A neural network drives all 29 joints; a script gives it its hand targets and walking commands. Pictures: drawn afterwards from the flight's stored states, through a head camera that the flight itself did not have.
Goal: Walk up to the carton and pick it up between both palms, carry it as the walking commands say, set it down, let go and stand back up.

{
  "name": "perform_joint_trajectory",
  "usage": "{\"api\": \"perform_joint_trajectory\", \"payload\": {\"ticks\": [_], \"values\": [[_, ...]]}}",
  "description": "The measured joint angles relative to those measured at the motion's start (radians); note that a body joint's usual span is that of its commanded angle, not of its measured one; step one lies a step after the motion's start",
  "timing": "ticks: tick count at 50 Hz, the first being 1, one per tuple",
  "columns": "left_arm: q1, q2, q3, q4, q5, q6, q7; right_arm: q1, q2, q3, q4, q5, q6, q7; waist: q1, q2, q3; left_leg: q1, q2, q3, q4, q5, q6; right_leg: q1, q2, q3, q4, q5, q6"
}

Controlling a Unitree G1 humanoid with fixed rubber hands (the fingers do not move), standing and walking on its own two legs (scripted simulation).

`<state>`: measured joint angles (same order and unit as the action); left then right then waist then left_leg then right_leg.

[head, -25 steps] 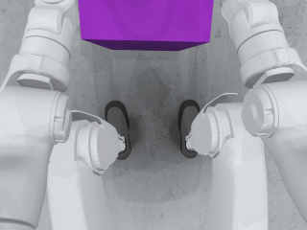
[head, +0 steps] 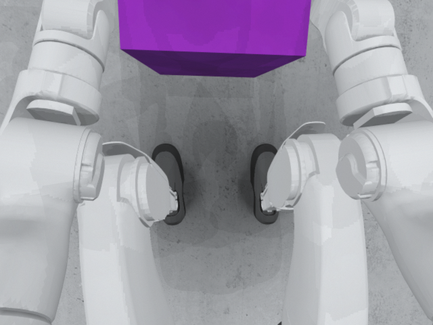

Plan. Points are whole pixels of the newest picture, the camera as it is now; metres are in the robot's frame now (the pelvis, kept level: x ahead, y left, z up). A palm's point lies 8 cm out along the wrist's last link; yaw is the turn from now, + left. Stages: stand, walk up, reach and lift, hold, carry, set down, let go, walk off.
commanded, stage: reach and lift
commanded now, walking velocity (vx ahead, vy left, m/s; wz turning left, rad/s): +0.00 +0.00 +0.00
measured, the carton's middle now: (211, 4) +0.54 -0.02 -0.19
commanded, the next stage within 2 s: none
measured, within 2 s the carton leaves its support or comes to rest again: neither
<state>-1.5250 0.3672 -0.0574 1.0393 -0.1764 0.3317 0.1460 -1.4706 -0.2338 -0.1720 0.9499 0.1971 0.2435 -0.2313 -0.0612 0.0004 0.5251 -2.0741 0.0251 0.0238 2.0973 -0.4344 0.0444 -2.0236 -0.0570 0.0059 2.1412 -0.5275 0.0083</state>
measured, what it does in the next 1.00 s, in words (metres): rises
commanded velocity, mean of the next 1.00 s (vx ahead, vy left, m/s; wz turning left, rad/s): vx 0.00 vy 0.00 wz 0.00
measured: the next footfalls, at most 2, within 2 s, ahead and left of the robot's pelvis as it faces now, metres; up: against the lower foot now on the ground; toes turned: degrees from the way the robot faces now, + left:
none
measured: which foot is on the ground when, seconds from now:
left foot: down 0.00-1.00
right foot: down 0.00-1.00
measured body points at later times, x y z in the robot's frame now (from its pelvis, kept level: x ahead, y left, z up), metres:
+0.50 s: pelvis +0.00 +0.00 +0.02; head +0.32 +0.00 +0.32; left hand +0.58 +0.12 -0.07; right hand +0.55 -0.18 -0.06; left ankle +0.17 +0.11 -0.35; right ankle +0.14 -0.13 -0.35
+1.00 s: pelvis -0.01 +0.01 +0.07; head +0.29 +0.00 +0.39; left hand +0.55 +0.12 +0.00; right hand +0.53 -0.18 +0.01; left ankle +0.17 +0.11 -0.35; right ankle +0.14 -0.13 -0.35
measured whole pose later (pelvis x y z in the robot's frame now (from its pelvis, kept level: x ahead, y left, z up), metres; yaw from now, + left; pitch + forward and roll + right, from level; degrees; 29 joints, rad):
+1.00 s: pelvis -0.01 +0.01 +0.07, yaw -1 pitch +14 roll -1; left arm -1.39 0.27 0.11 0.85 -0.03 0.51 0.12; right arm -1.32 -0.17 -0.27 0.76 0.15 0.41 -0.23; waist -0.06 0.00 0.52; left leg -1.72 0.02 0.02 1.93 -0.47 0.04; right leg -1.68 -0.03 0.01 1.96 -0.53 0.01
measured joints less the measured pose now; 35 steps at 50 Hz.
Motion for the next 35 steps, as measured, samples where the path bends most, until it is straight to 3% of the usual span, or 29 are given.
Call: {"api": "perform_joint_trajectory", "payload": {"ticks": [10, 23, 35], "values": [[0.0, -0.019, 0.057, -0.037, 0.057, 0.056, -0.009, -0.008, 0.001, -0.034, -0.024, 0.0, 0.049, 0.002, 0.0, 0.0, 0.0, 0.027, -0.001, -0.001, 0.0, -0.005, 0.0, 0.027, 0.003, 0.0, -0.002, -0.003, 0.0], [0.032, -0.06, 0.143, -0.127, 0.122, 0.13, -0.016, 0.072, 0.028, -0.087, -0.149, -0.009, 0.108, -0.002, 0.0, 0.0, 0.0, 0.115, -0.001, -0.002, -0.018, -0.029, 0.0, 0.116, 0.009, 0.0, -0.026, -0.023, 0.0], [0.103, -0.077, 0.156, -0.182, 0.134, 0.163, -0.021, 0.12, 0.051, -0.094, -0.184, -0.027, 0.142, -0.002, 0.001, 0.0, 0.0, 0.216, -0.001, -0.002, -0.079, -0.031, 0.0, 0.213, 0.017, 0.0, -0.092, -0.016, 0.0]]}}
